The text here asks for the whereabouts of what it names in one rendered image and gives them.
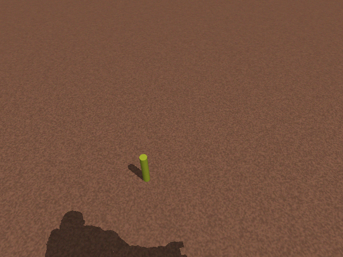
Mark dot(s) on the can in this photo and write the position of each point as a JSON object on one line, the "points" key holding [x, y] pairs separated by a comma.
{"points": [[144, 167]]}

